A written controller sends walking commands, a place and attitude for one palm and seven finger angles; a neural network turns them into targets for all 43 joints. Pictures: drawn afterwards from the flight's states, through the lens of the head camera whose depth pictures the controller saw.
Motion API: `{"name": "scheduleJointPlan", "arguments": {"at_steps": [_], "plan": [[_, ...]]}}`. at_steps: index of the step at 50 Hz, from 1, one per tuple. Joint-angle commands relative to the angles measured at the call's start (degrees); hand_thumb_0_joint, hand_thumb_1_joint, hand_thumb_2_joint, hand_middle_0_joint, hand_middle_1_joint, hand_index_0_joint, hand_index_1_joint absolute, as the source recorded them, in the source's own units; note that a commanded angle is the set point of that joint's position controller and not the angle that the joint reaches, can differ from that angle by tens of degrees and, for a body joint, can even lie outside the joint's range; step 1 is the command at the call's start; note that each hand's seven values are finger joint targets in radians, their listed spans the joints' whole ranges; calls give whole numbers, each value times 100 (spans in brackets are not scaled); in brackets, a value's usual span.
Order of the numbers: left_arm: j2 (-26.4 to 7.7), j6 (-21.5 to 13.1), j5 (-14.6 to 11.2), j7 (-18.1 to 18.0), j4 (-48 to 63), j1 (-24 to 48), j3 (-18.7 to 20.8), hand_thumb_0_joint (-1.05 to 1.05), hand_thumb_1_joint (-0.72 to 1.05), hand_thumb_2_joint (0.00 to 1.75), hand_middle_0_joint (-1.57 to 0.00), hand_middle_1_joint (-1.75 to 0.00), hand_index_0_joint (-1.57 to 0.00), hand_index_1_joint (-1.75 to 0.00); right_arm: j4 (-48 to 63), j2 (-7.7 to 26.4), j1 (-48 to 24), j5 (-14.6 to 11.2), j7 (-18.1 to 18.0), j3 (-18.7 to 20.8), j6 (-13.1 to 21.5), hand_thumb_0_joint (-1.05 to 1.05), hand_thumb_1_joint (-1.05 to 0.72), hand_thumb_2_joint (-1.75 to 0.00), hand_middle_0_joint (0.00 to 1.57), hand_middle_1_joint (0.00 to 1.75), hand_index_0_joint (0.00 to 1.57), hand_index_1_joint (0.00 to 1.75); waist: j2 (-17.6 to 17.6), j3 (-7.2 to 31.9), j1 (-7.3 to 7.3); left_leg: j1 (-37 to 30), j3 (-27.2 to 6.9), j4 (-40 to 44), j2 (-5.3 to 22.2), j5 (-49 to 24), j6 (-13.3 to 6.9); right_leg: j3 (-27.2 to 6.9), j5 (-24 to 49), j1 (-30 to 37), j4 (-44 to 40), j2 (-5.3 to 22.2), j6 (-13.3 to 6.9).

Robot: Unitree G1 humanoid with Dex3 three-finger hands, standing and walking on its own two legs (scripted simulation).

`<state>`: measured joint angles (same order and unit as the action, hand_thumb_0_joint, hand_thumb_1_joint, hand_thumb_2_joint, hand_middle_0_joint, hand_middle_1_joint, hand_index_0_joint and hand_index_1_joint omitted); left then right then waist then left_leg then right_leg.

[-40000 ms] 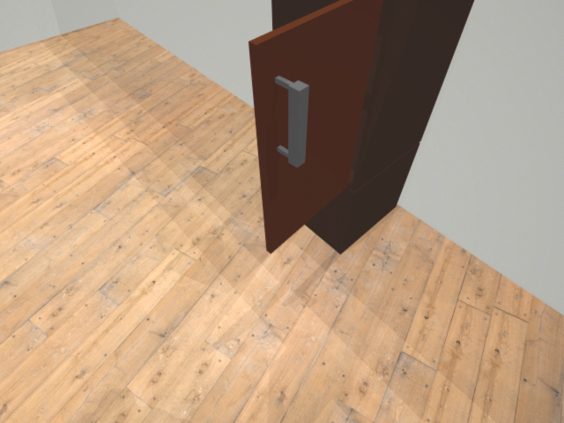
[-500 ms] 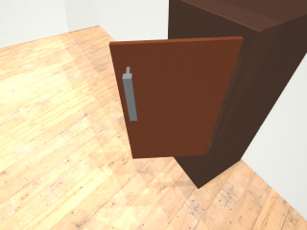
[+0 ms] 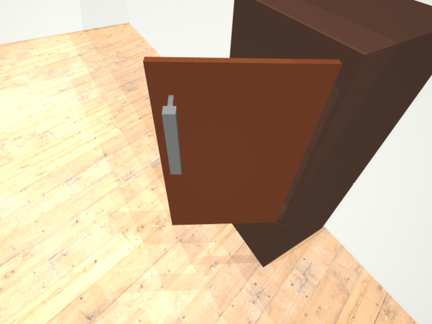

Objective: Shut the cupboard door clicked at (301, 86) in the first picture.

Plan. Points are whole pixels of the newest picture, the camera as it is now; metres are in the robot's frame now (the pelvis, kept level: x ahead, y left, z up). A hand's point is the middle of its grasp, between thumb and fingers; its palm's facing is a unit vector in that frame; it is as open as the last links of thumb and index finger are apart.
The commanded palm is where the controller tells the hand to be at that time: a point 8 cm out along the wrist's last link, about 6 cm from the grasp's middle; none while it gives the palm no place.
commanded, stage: shuffle to correct the standing spot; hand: left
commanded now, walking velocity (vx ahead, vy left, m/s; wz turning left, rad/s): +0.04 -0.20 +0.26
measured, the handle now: (173, 136) +0.46 +0.12 +0.09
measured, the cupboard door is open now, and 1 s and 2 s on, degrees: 61 61 61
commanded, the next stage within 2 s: come to a stop and stand still in 0.62 s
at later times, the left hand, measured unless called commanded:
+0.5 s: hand out of the picture -0.05 +0.11 -0.20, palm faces +0.12 -0.98 -0.13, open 7.4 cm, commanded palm none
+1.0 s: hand out of the picture +0.06 +0.04 -0.18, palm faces +0.14 -0.97 -0.20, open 7.3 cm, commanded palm none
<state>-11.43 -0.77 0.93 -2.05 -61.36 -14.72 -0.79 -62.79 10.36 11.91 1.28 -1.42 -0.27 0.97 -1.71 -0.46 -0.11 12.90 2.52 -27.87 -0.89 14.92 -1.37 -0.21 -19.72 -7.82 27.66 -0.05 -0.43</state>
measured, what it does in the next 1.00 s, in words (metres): steps to the right: right foot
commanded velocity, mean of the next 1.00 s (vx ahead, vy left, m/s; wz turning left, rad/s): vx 0.00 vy -0.07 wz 0.06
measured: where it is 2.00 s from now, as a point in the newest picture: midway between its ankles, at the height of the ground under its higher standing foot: outside the picture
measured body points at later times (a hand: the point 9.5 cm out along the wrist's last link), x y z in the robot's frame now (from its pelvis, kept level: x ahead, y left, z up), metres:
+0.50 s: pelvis +0.03 -0.04 -0.01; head +0.05 -0.01 +0.43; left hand -0.06 +0.16 -0.18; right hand +0.08 -0.27 -0.16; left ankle +0.01 +0.06 -0.74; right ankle -0.05 -0.12 -0.70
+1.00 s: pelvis +0.04 -0.14 +0.00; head +0.06 -0.13 +0.44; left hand +0.06 +0.09 -0.16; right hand +0.11 -0.38 -0.15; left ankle +0.02 -0.05 -0.72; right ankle +0.07 -0.26 -0.74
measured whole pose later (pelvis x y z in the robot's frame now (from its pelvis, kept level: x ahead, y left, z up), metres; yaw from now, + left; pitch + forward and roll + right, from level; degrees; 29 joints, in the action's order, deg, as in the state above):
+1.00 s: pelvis +0.04 -0.14 +0.00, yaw +5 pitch +1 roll +0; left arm -9.3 -0.3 2.0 -1.7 -56.2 -14.1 1.8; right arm -57.8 10.8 12.3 1.0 -1.0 3.0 -1.5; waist -0.6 -2.0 1.3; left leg 20.6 4.4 -43.8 -0.4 25.4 1.4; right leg 3.2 -15.0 -17.6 31.7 2.4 0.2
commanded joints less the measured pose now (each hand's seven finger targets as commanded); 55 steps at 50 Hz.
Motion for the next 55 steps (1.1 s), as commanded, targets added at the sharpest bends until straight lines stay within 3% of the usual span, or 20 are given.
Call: {"name": "scheduleJointPlan", "arguments": {"at_steps": [1, 7, 11, 13, 16, 20, 21, 22, 23, 24, 29, 36, 37, 38, 39, 41, 43, 46, 51, 55], "plan": [[-471, 64, 49, 17, 127, -626, 153, 0, 90, 90, -20, -30, -20, -30, 196, 768, 247, 0, -47, 149, 28, 0, -90, -90, 20, 30, 20, 30, 442, -268, 34, -121, -956, 580, 957, -1002, -305, 69, 591, -547, -113, 350, -88], [-390, 113, 68, 45, 171, -895, 220, 0, 90, 90, -20, -30, -20, -30, 251, 809, 371, 7, -127, 260, -22, 0, -90, -90, 20, 30, 20, 30, 491, -136, 44, -1, -1201, 348, 1118, -1303, -473, 166, 584, -539, -7, 298, -123], [-436, 132, 81, 33, 194, -1161, 300, 0, 90, 90, -20, -30, -20, -30, 313, 577, 332, -2, -150, 263, -46, 0, -90, -90, 20, 30, 20, 30, -158, -58, 108, 661, -480, -418, 666, -1020, -239, -171, 1429, 60, -345, 590, -249], [-541, 144, 90, 13, 178, -1292, 343, 0, 90, 90, -20, -30, -20, -30, 396, 340, 229, -11, -147, 228, -62, 0, -90, -90, 20, 30, 20, 30, -857, -114, 159, 1097, 65, -1214, 234, 137, -71, -533, 2483, 277, -577, 1047, -565], [-367, 160, 131, -14, 171, -1373, 295, 0, 90, 90, -20, -30, -20, -30, 436, 182, 61, -5, -166, 222, -97, 0, -90, -90, 20, 30, 20, 30, -648, -333, 197, 1441, 152, -1920, 270, 1387, -27, -594, 3905, 318, -523, 1254, -1093], [-291, 203, 92, -22, 197, -1171, 275, 0, 90, 90, -20, -30, -20, -30, 172, 99, 680, 1, -193, 227, -77, 0, -90, -90, 20, 30, 20, 30, -295, -164, -182, 131, 294, -316, 384, -246, -59, -34, 4194, -130, 429, 774, -775], [-210, 209, 67, -7, 252, -1155, 284, 0, 90, 90, -20, -30, -20, -30, 34, 382, 1151, 36, -232, 286, -40, 0, -90, -90, 20, 30, 20, 30, 318, 107, -352, -828, -519, 144, 1024, -1829, -350, 170, 3211, -864, 1240, 476, -442], [0, 185, 15, -3, 325, -1280, 255, 0, 90, 90, -20, -30, -20, -30, -23, 826, 1483, 69, -286, 370, -28, 0, -90, -90, 20, 30, 20, 30, 1667, 338, -367, -1546, -2037, 389, 2350, -3844, -1060, 564, 399, -1874, 2483, 6, -74], [-239, 188, 74, -28, 421, -1023, 300, 0, 90, 90, -20, -30, -20, -30, -51, 912, 1639, 52, -294, 378, -49, 0, -90, -90, 20, 30, 20, 30, 1551, 265, -447, -1294, -2449, 612, 2852, -4455, -1463, 105, -1475, -2129, 3443, -42, -67], [-349, 243, 98, -48, 420, -787, 390, 0, 90, 90, -20, -30, -20, -30, -45, 828, 1426, 50, -299, 355, -47, 0, -90, -90, 20, 30, 20, 30, 1412, -148, -353, -755, -2166, 684, 2776, -4274, -1433, -296, -1378, -2276, 3809, 143, -78], [43, 403, 76, 183, 448, -862, 450, 0, 90, 90, -20, -30, -20, -30, 422, 814, 305, 72, -252, 406, 39, 0, -90, -90, 20, 30, 20, 30, 1035, -314, 131, 456, -714, 968, 1992, -2349, -805, -3, -284, -1666, 3184, 333, 98], [-62, 306, 83, 267, 614, -834, 523, 0, 90, 90, -20, -30, -20, -30, 626, 1136, 174, 115, -121, 666, -161, 0, -90, -90, 20, 30, 20, 30, 1099, -108, 151, 904, -367, 99, 1574, -546, -307, 796, 616, -516, 530, -12, 205], [-261, 234, 93, 250, 567, -1039, 564, 0, 90, 90, -20, -30, -20, -30, 658, 1006, 222, 108, -91, 646, -183, 0, -90, -90, 20, 30, 20, 30, 577, 10, 243, 1098, -135, -441, 1225, -3, -107, 612, 790, -160, 13, 125, 193], [-735, 122, 157, 185, 538, -1203, 629, 0, 90, 90, -20, -30, -20, -30, 755, 514, 380, 72, -53, 547, -205, 0, -90, -90, 20, 30, 20, 30, -998, 125, 299, 1639, 427, -1768, 444, 1369, 199, -661, 1111, 106, -782, 1167, -43], [-1075, 95, 152, 140, 623, -1168, 652, 0, 90, 90, -20, -30, -20, -30, 981, 169, 249, 18, -32, 441, -224, 0, -90, -90, 20, 30, 20, 30, -1904, 320, 388, 1748, 130, -2789, 185, 2271, 182, -1831, 1262, -273, -1222, 2000, -509], [-950, 15, 142, 101, 720, -506, 568, 0, 90, 90, -20, -30, -20, -30, 994, 141, 96, -7, 42, 406, -195, 0, -90, -90, 20, 30, 20, 30, -747, 143, 155, 1511, -240, -2965, 386, 1659, 76, -1442, 594, -740, -1256, 1841, -806], [-784, -56, 126, 31, 782, -159, 534, 0, 90, 90, -20, -30, -20, -30, 850, 299, 259, -11, 74, 381, -134, 0, -90, -90, 20, 30, 20, 30, -1448, 172, 92, 1552, -176, -3008, 415, 1311, 168, -1242, 1967, -505, -841, 1696, -808], [-780, -28, 142, -27, 757, -308, 512, 0, 90, 90, -20, -30, -20, -30, 790, 105, 213, -70, 78, 290, -115, 0, -90, -90, 20, 30, 20, 30, -774, 149, 199, 1121, 57, -1884, 220, 1258, 258, -995, 3174, -394, -533, 1764, -949], [-883, 84, 40, -54, 742, -142, 542, 0, 90, 90, -20, -30, -20, -30, 685, 113, 638, -76, 68, 263, -144, 0, -90, -90, 20, 30, 20, 30, -594, 134, 16, -161, 211, 79, 47, 20, 226, -835, 2042, -904, -342, 1561, -723], [-277, 218, 33, -35, 847, -116, 412, 0, 90, 90, -20, -30, -20, -30, 825, 645, 393, -8, 11, 334, -114, 0, -90, -90, 20, 30, 20, 30, 1476, -60, 150, 31, -1205, 1145, 1526, -1754, -745, 366, -582, -1135, 1068, 356, 2]]}}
